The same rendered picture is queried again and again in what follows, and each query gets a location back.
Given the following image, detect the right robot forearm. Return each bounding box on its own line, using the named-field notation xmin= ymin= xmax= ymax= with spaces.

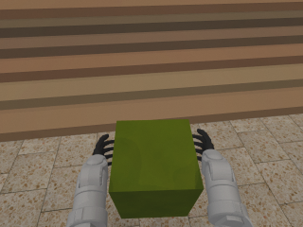
xmin=201 ymin=148 xmax=254 ymax=227

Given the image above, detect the left robot forearm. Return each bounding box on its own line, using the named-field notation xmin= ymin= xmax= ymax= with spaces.
xmin=65 ymin=154 xmax=109 ymax=227

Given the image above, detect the left robot hand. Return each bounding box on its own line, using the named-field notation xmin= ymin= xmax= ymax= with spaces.
xmin=92 ymin=133 xmax=115 ymax=166

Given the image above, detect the right robot hand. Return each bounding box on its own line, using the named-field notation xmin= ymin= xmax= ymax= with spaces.
xmin=192 ymin=129 xmax=214 ymax=161

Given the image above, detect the carton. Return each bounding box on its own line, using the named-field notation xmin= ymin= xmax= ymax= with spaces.
xmin=108 ymin=119 xmax=204 ymax=219

